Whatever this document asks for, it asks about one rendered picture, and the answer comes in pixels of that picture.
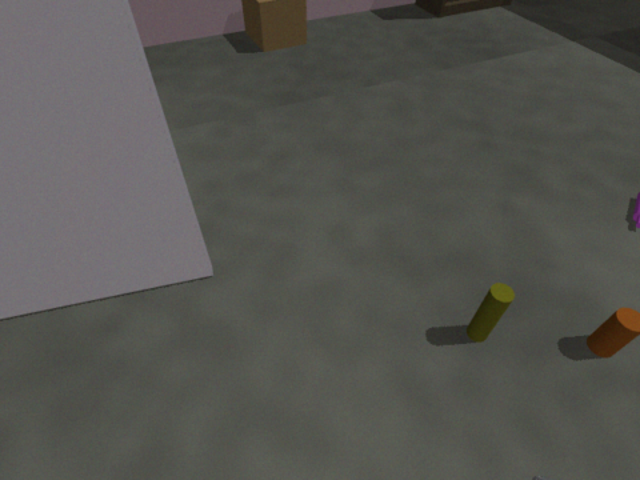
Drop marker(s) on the bookshelf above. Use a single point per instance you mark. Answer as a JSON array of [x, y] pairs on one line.
[[442, 8]]

